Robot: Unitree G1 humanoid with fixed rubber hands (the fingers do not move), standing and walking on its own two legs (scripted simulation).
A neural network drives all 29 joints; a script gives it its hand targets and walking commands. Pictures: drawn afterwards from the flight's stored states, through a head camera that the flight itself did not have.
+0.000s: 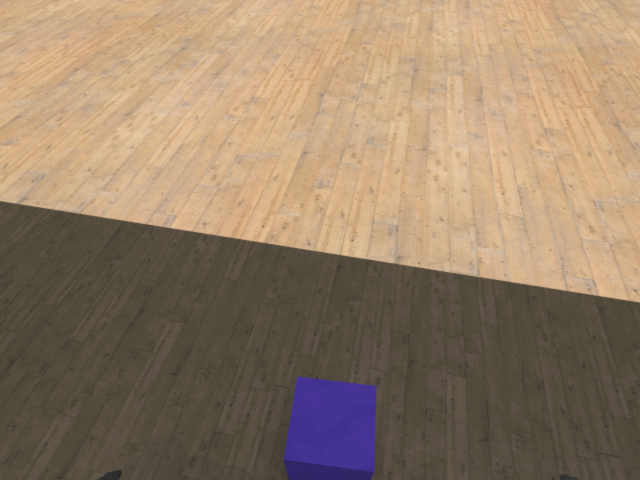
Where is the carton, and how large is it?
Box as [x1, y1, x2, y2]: [284, 376, 375, 479]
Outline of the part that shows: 297,376 284,454 284,462 289,479 370,479 373,473 374,463 375,386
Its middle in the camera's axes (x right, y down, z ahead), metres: +0.03 +0.52 +1.05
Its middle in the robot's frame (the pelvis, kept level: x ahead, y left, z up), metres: +0.37 +0.00 -0.66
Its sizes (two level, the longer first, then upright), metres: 0.210 0.200 0.250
